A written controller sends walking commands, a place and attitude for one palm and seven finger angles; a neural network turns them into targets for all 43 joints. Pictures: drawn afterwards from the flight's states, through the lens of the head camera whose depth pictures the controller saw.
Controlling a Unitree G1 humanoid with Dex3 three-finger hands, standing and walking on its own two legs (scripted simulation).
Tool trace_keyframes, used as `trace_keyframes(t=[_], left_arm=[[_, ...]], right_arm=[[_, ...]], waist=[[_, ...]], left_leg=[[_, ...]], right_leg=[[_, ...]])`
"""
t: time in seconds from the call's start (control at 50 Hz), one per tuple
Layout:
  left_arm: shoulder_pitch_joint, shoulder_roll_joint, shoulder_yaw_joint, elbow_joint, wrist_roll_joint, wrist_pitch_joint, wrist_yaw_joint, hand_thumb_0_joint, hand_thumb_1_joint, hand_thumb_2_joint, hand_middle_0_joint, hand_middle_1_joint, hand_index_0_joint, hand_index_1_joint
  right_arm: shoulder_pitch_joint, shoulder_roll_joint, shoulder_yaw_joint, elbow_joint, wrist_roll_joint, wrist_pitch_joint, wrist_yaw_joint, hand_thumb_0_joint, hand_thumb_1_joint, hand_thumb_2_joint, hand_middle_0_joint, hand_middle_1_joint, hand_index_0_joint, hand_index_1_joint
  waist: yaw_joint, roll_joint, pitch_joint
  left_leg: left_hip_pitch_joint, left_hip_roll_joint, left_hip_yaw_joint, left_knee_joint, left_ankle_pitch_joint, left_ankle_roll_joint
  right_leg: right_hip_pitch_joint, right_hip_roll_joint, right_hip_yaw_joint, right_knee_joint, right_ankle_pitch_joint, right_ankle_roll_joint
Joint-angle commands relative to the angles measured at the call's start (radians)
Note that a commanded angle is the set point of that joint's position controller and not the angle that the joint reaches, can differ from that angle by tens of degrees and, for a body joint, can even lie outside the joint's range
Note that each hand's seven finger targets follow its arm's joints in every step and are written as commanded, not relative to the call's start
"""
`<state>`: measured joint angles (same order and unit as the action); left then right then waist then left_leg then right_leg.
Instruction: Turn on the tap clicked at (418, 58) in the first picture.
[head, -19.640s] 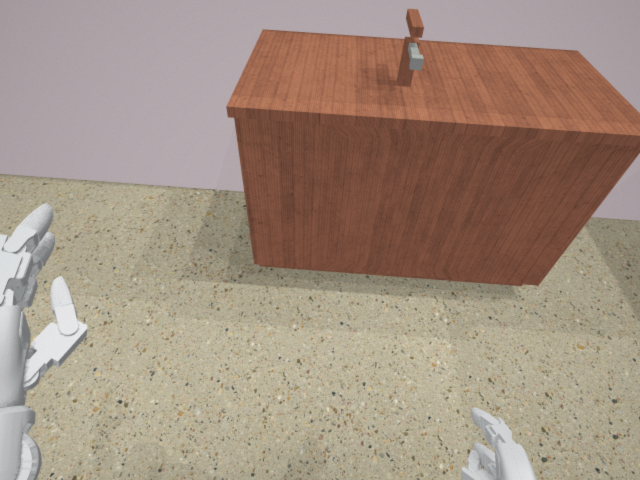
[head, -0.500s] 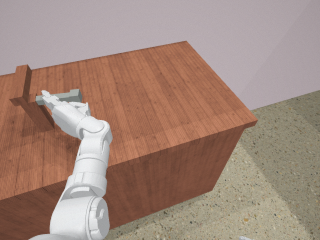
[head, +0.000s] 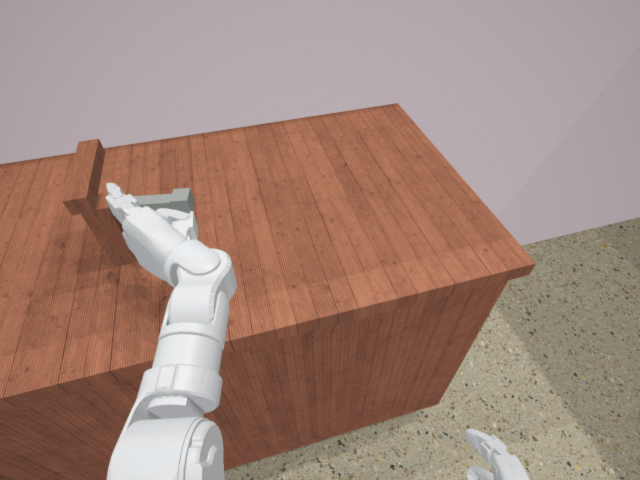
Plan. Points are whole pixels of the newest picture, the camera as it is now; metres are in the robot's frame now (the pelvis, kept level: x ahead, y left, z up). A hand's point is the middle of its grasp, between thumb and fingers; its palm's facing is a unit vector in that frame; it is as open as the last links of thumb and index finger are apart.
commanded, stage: lift the hand up off the lever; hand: left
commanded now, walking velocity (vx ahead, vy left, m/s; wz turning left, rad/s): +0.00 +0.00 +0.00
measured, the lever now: (182, 201) +0.46 +0.23 +0.11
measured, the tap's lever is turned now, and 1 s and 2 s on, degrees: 79 79 79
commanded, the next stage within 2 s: draw the hand back beside the body in 1.50 s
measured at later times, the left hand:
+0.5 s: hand (178, 213) +0.39 +0.20 +0.15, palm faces +0.81 -0.58 -0.07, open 7.8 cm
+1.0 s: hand (182, 198) +0.40 +0.20 +0.17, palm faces +0.79 -0.61 -0.05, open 7.8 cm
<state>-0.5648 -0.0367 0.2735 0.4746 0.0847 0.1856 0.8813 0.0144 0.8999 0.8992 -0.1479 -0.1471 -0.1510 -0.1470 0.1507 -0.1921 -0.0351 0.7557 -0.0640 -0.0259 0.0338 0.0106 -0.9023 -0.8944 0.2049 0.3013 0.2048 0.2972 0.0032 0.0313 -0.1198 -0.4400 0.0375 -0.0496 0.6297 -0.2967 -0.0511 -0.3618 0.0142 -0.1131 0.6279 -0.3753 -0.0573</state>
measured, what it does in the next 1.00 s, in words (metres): stands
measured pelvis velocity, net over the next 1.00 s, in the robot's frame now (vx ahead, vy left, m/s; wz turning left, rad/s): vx -0.01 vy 0.00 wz -0.01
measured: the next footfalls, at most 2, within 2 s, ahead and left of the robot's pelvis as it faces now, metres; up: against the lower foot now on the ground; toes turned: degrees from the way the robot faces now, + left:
none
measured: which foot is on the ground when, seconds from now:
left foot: down 0.00-1.00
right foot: down 0.00-1.00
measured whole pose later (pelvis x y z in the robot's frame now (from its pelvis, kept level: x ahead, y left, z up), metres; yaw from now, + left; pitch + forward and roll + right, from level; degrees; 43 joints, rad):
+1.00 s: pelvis -0.01 +0.00 +0.01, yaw -1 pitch +3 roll +0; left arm -0.62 -0.01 0.27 0.44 0.04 0.29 0.85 0.01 0.90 0.90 -0.15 -0.15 -0.15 -0.15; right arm 0.12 -0.19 -0.02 0.79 -0.04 -0.05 0.01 0.01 -0.90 -0.89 0.20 0.30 0.20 0.30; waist 0.03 0.03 -0.09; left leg -0.34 0.04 -0.03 0.53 -0.25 -0.05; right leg -0.28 0.01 -0.10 0.54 -0.33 -0.05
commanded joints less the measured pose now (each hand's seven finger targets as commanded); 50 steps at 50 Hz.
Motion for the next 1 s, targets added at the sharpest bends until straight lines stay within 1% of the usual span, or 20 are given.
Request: trace_keyframes(t=[0.0,0.04,0.1,0.14,0.18,0.24,0.28,0.34,0.4,0.44,0.46,0.5,0.54,0.6,0.64,0.8,0.84,0.88,0.94,0.98], left_arm=[[-0.452,0.135,-0.039,-0.22,0.033,-0.039,0.0,0.0,0.9,0.9,-0.15,-0.15,-0.15,-0.15],[-0.425,0.156,-0.018,-0.234,0.03,-0.034,-0.005,0.0,0.9,0.9,-0.15,-0.15,-0.15,-0.15],[-0.433,0.122,-0.053,-0.234,0.028,-0.024,-0.007,0.0,0.9,0.9,-0.15,-0.15,-0.15,-0.15],[-0.404,0.158,-0.018,-0.218,0.019,-0.018,-0.011,0.0,0.9,0.9,-0.15,-0.15,-0.15,-0.15],[-0.448,0.119,-0.059,-0.239,0.016,-0.019,-0.014,0.0,0.9,0.9,-0.15,-0.15,-0.15,-0.15],[-0.419,0.174,-0.008,-0.238,0.01,-0.015,-0.016,0.0,0.9,0.9,-0.15,-0.15,-0.15,-0.15],[-0.464,0.149,-0.041,-0.26,0.013,-0.015,-0.017,0.0,0.9,0.9,-0.15,-0.15,-0.15,-0.15],[-0.447,0.178,-0.014,-0.25,0.012,-0.009,-0.02,0.0,0.9,0.9,-0.15,-0.15,-0.15,-0.15],[-0.471,0.143,-0.049,-0.243,0.008,-0.005,-0.023,0.0,0.9,0.9,-0.15,-0.15,-0.15,-0.15],[-0.463,0.174,-0.018,-0.241,0.004,-0.005,-0.022,0.0,0.9,0.9,-0.15,-0.15,-0.15,-0.15],[-0.472,0.151,-0.043,-0.249,0.004,-0.002,-0.025,0.0,0.9,0.9,-0.15,-0.15,-0.15,-0.15],[-0.483,0.153,-0.041,-0.241,0.003,0.004,-0.024,0.0,0.9,0.9,-0.15,-0.15,-0.15,-0.15],[-0.451,0.189,-0.004,-0.237,-0.002,0.008,-0.026,0.0,0.9,0.9,-0.15,-0.15,-0.15,-0.15],[-0.464,0.158,-0.033,-0.242,-0.004,0.019,-0.027,0.0,0.9,0.9,-0.15,-0.15,-0.15,-0.15],[-0.449,0.194,0.002,-0.248,-0.008,0.02,-0.028,0.0,0.9,0.9,-0.15,-0.15,-0.15,-0.15],[-0.535,0.142,-0.063,-0.251,-0.003,0.036,-0.029,0.0,0.9,0.9,-0.15,-0.15,-0.15,-0.15],[-0.532,0.169,-0.037,-0.257,-0.002,0.037,-0.028,0.0,0.9,0.9,-0.15,-0.15,-0.15,-0.15],[-0.52,0.128,-0.067,-0.258,-0.004,0.045,-0.028,0.0,0.9,0.9,-0.15,-0.15,-0.15,-0.15],[-0.476,0.178,-0.015,-0.243,-0.017,0.06,-0.031,0.0,0.9,0.9,-0.15,-0.15,-0.15,-0.15],[-0.466,0.17,-0.022,-0.273,-0.024,0.066,-0.036,0.0,0.9,0.9,-0.15,-0.15,-0.15,-0.15]], right_arm=[[-0.089,-0.111,-0.028,-0.118,0.003,-0.037,-0.013,0.0,-0.9,-0.9,0.2,0.3,0.2,0.3],[-0.098,-0.113,-0.031,-0.122,0.005,-0.035,-0.017,0.0,-0.9,-0.9,0.2,0.3,0.2,0.3],[-0.103,-0.11,-0.025,-0.122,0.005,-0.038,-0.016,0.0,-0.9,-0.9,0.2,0.3,0.2,0.3],[-0.108,-0.114,-0.028,-0.119,0.01,-0.037,-0.022,0.0,-0.9,-0.9,0.2,0.3,0.2,0.3],[-0.115,-0.11,-0.022,-0.12,0.01,-0.043,-0.02,0.0,-0.9,-0.9,0.2,0.3,0.2,0.3],[-0.115,-0.114,-0.027,-0.116,0.012,-0.044,-0.026,0.0,-0.9,-0.9,0.2,0.3,0.2,0.3],[-0.124,-0.109,-0.022,-0.116,0.013,-0.047,-0.026,0.0,-0.9,-0.9,0.2,0.3,0.2,0.3],[-0.125,-0.114,-0.025,-0.112,0.014,-0.05,-0.029,0.0,-0.9,-0.9,0.2,0.3,0.2,0.3],[-0.13,-0.109,-0.022,-0.108,0.017,-0.058,-0.029,0.0,-0.9,-0.9,0.2,0.3,0.2,0.3],[-0.129,-0.115,-0.025,-0.105,0.017,-0.059,-0.034,0.0,-0.9,-0.9,0.2,0.3,0.2,0.3],[-0.137,-0.111,-0.022,-0.108,0.018,-0.062,-0.032,0.0,-0.9,-0.9,0.2,0.3,0.2,0.3],[-0.133,-0.111,-0.021,-0.104,0.019,-0.064,-0.033,0.0,-0.9,-0.9,0.2,0.3,0.2,0.3],[-0.134,-0.115,-0.024,-0.106,0.02,-0.061,-0.036,0.0,-0.9,-0.9,0.2,0.3,0.2,0.3],[-0.141,-0.11,-0.019,-0.109,0.021,-0.062,-0.034,0.0,-0.9,-0.9,0.2,0.3,0.2,0.3],[-0.143,-0.115,-0.022,-0.109,0.023,-0.06,-0.037,0.0,-0.9,-0.9,0.2,0.3,0.2,0.3],[-0.164,-0.108,-0.016,-0.098,0.025,-0.074,-0.038,0.0,-0.9,-0.9,0.2,0.3,0.2,0.3],[-0.162,-0.111,-0.02,-0.096,0.025,-0.073,-0.039,0.0,-0.9,-0.9,0.2,0.3,0.2,0.3],[-0.16,-0.106,-0.019,-0.102,0.023,-0.075,-0.035,0.0,-0.9,-0.9,0.2,0.3,0.2,0.3],[-0.159,-0.114,-0.019,-0.104,0.026,-0.062,-0.039,0.0,-0.9,-0.9,0.2,0.3,0.2,0.3],[-0.168,-0.111,-0.016,-0.116,0.029,-0.054,-0.037,0.0,-0.9,-0.9,0.2,0.3,0.2,0.3]], waist=[[-0.01,-0.081,-0.268],[0.01,-0.048,-0.285],[-0.004,-0.071,-0.268],[0.007,-0.08,-0.256],[-0.005,-0.075,-0.245],[0.015,-0.075,-0.259],[0.001,-0.058,-0.255],[0.012,-0.053,-0.255],[-0.001,-0.066,-0.234],[0.011,-0.07,-0.251],[0.006,-0.047,-0.244],[0.004,-0.064,-0.244],[0.023,-0.063,-0.255],[0.012,-0.07,-0.238],[0.024,-0.072,-0.239],[0.006,-0.049,-0.209],[0.019,-0.029,-0.233],[0.018,-0.047,-0.248],[0.034,-0.076,-0.258],[0.034,-0.07,-0.264]], left_leg=[[0.163,-0.037,0.049,-0.021,0.329,0.051],[0.173,-0.038,0.048,-0.03,0.34,0.049],[0.177,-0.037,0.053,-0.03,0.335,0.052],[0.169,-0.037,0.047,-0.042,0.315,0.052],[0.178,-0.037,0.05,-0.046,0.308,0.054],[0.173,-0.04,0.049,-0.056,0.303,0.053],[0.183,-0.04,0.055,-0.055,0.3,0.055],[0.184,-0.041,0.052,-0.064,0.294,0.054],[0.187,-0.039,0.055,-0.068,0.273,0.056],[0.191,-0.042,0.051,-0.078,0.273,0.056],[0.194,-0.041,0.057,-0.078,0.274,0.055],[0.195,-0.04,0.057,-0.08,0.275,0.055],[0.196,-0.041,0.055,-0.089,0.283,0.054],[0.199,-0.039,0.062,-0.088,0.282,0.055],[0.202,-0.04,0.057,-0.097,0.285,0.055],[0.223,-0.036,0.058,-0.11,0.244,0.054],[0.236,-0.035,0.053,-0.116,0.258,0.051],[0.248,-0.034,0.055,-0.112,0.29,0.05],[0.247,-0.035,0.055,-0.118,0.33,0.05],[0.252,-0.034,0.068,-0.114,0.353,0.052]], right_leg=[[0.108,-0.033,0.035,-0.096,0.431,0.035],[0.128,-0.032,0.039,-0.097,0.435,0.03],[0.122,-0.035,0.038,-0.107,0.439,0.036],[0.127,-0.032,0.037,-0.117,0.411,0.035],[0.117,-0.035,0.041,-0.124,0.406,0.038],[0.141,-0.033,0.043,-0.129,0.399,0.037],[0.132,-0.038,0.047,-0.134,0.398,0.04],[0.139,-0.035,0.048,-0.139,0.384,0.037],[0.121,-0.034,0.047,-0.15,0.352,0.039],[0.136,-0.031,0.047,-0.152,0.346,0.038],[0.129,-0.033,0.049,-0.151,0.343,0.038],[0.135,-0.035,0.051,-0.156,0.349,0.039],[0.155,-0.033,0.05,-0.156,0.357,0.037],[0.147,-0.036,0.051,-0.163,0.36,0.041],[0.159,-0.032,0.049,-0.166,0.356,0.038],[0.121,-0.031,0.052,-0.188,0.276,0.036],[0.133,-0.026,0.048,-0.182,0.277,0.03],[0.143,-0.026,0.044,-0.172,0.313,0.031],[0.181,-0.029,0.043,-0.171,0.374,0.033],[0.202,-0.035,0.046,-0.171,0.42,0.037]])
